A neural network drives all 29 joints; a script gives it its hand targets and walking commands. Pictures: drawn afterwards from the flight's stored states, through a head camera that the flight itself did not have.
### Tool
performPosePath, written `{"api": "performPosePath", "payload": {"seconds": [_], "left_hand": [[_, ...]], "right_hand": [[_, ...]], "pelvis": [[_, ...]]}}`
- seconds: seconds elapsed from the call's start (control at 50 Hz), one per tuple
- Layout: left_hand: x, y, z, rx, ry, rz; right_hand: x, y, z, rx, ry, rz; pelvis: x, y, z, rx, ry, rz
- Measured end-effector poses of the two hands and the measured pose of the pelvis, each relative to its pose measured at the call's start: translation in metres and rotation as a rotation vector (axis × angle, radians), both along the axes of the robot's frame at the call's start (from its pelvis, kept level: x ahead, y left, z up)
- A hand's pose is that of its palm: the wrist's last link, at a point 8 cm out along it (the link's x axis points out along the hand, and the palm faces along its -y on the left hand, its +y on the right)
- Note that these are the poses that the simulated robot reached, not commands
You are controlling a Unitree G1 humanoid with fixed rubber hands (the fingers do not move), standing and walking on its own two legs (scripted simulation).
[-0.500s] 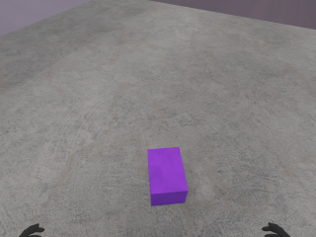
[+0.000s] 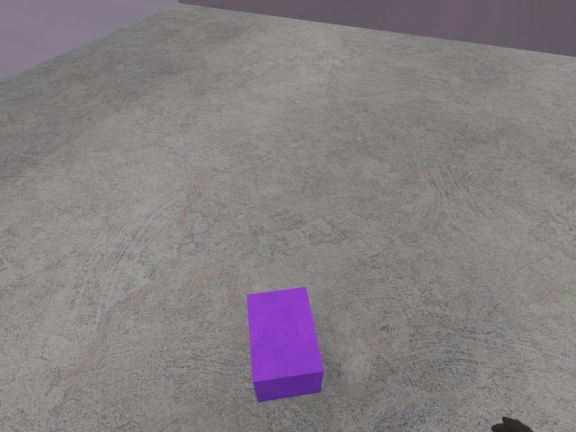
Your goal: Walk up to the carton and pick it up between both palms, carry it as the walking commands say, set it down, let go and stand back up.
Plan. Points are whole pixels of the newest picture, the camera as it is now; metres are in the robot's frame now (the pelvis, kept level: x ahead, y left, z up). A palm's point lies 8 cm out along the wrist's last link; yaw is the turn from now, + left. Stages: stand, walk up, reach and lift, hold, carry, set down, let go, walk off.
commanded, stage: walk up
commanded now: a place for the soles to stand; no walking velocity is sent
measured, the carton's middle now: (282, 342) +0.55 +0.03 -0.66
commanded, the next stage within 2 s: reach and lift in 1.62 s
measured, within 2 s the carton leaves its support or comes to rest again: neither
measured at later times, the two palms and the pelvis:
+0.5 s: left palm out of the picture +0.13 +0.35 -0.05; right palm out of the picture +0.12 -0.30 -0.07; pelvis +0.02 +0.02 +0.00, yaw +0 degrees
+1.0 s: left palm (41, 425) +0.17 +0.34 -0.05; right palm out of the picture +0.14 -0.30 -0.07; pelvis +0.03 +0.02 +0.00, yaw +0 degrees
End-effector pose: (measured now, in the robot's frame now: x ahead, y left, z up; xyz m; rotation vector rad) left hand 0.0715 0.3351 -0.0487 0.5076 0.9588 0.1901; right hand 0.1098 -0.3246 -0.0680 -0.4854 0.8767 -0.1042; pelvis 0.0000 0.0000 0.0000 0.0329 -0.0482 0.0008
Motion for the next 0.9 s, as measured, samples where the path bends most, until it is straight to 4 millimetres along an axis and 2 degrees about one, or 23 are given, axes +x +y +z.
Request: {"api": "performPosePath", "payload": {"seconds": [0.06, 0.16, 0.26, 0.34, 0.48, 0.76, 0.9], "left_hand": [[-0.006, 0.001, 0.005, 0.02, 0.036, 0.013], [-0.001, 0.006, 0.003, 0.024, 0.041, 0.017], [0.022, 0.014, -0.007, 0.002, -0.005, -0.004], [0.041, 0.012, -0.008, -0.021, -0.051, -0.021], [0.051, 0.01, -0.006, -0.023, -0.057, -0.027], [0.095, 0.002, -0.002, -0.03, -0.098, -0.072], [0.104, 0.001, 0.001, -0.03, -0.125, -0.08]], "right_hand": [[0.003, -0.001, -0.002, 0.01, 0.015, -0.006], [0.006, 0.003, -0.002, 0.004, 0.024, -0.013], [0.005, 0.014, -0.002, -0.016, 0.014, -0.019], [0.006, 0.021, 0.004, -0.015, 0.004, -0.027], [0.011, 0.021, 0.003, -0.009, 0.015, -0.024], [0.026, 0.021, 0.001, -0.005, 0.033, -0.023], [0.026, 0.021, 0.002, -0.006, 0.027, -0.023]], "pelvis": [[0.005, -0.001, 0.003, 0.004, 0.013, -0.005], [0.01, 0.003, 0.003, -0.001, 0.019, -0.006], [0.01, 0.016, -0.003, -0.02, 0.011, -0.008], [0.01, 0.019, -0.001, -0.023, 0.009, -0.009], [0.016, 0.018, 0.0, -0.022, 0.017, -0.009], [0.032, 0.018, 0.0, -0.02, 0.039, -0.008], [0.032, 0.018, 0.0, -0.02, 0.039, -0.009]]}}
